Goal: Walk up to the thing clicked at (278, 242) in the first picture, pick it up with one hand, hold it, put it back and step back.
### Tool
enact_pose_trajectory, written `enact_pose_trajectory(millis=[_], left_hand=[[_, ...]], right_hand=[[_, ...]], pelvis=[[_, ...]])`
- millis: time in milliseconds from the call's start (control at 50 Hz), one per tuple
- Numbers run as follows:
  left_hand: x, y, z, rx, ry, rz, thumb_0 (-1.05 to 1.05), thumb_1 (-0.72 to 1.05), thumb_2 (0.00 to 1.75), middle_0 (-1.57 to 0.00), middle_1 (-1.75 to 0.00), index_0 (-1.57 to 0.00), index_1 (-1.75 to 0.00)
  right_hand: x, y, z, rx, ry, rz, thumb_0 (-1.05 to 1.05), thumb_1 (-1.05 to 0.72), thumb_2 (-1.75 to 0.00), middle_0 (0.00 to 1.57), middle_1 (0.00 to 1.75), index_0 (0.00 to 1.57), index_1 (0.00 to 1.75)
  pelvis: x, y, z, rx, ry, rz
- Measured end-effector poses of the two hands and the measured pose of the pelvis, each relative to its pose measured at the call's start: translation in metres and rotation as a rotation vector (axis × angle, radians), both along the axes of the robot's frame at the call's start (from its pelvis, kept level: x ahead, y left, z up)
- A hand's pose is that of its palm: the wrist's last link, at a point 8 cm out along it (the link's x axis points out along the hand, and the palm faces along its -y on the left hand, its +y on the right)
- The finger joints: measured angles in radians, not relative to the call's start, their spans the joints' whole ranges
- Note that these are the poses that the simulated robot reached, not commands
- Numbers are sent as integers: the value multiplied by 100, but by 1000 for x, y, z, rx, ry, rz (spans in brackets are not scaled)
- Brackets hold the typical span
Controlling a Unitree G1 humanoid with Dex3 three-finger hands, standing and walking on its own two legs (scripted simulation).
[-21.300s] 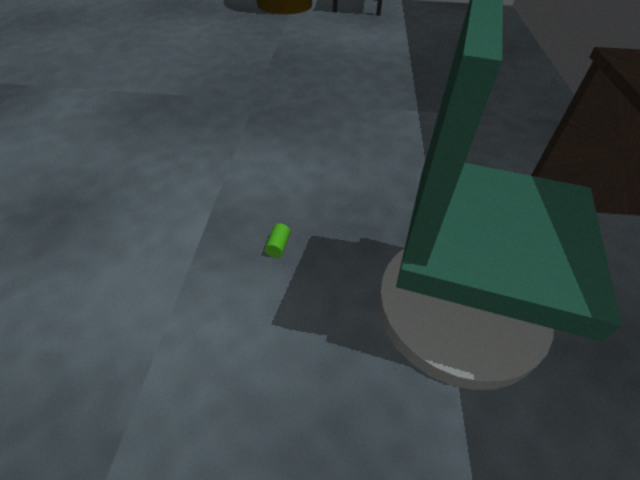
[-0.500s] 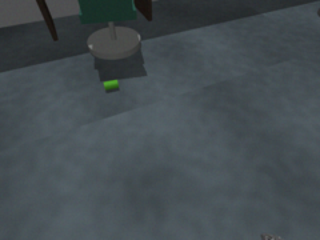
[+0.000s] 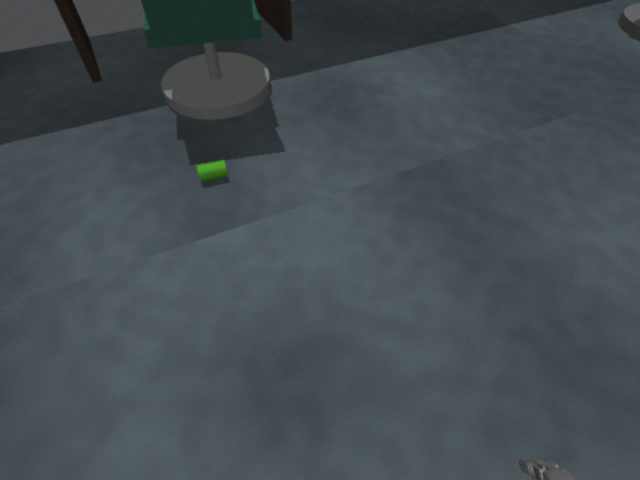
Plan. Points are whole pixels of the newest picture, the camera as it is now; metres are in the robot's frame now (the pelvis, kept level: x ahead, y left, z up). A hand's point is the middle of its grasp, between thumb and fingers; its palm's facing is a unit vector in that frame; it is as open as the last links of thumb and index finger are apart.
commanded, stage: walk up
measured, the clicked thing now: (212, 170) +1.47 +0.41 -0.73
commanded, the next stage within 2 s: stand in 0.14 s
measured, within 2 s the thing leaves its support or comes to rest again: neither
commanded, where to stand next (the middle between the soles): +0.04 -0.01 m, yaw +5 degrees
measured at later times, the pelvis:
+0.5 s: pelvis +0.01 +0.00 +0.01, yaw +3 degrees
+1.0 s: pelvis +0.01 +0.00 +0.01, yaw +4 degrees
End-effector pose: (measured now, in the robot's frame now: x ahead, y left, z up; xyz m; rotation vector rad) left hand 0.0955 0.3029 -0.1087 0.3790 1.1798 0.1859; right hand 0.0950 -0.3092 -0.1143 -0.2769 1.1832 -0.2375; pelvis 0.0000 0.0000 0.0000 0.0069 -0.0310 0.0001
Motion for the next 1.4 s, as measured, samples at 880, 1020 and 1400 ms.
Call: enact_pose_trajectory(millis=[880, 1020, 1400], left_hand=[[-27, -2, 6, -36, 34, 99, 1, 91, 89, -21, -29, -21, -30], [-26, -1, 6, -37, 25, 100, 1, 91, 89, -21, -29, -21, -30], [-33, 0, 8, -35, 22, 107, 1, 91, 89, -21, -29, -21, -30]], right_hand=[[6, 17, 7, 9, 57, 79, 0, -91, -89, 20, 30, 20, 30], [4, 18, 7, 7, 62, 82, 0, -91, -89, 20, 30, 20, 30], [0, 19, 6, 10, 64, 92, 0, -91, -89, 20, 30, 20, 30]], pelvis=[[13, 2, 15, -3, -4, 70], [13, 2, 15, -3, -6, 72], [9, 2, 15, -1, -9, 82]])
